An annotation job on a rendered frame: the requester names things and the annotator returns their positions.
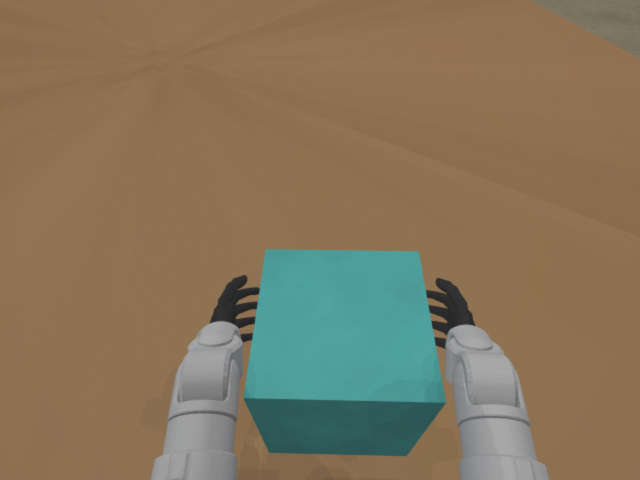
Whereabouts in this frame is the left robot forearm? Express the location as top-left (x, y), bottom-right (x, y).
top-left (151, 321), bottom-right (243, 480)

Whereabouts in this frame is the robot left hand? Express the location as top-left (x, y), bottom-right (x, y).
top-left (210, 275), bottom-right (260, 342)

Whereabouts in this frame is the carton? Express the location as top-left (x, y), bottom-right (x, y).
top-left (243, 249), bottom-right (446, 456)

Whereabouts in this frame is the robot right hand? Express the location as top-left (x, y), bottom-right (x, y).
top-left (426, 278), bottom-right (475, 349)

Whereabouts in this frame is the right robot forearm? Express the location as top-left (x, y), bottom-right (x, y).
top-left (445, 325), bottom-right (550, 480)

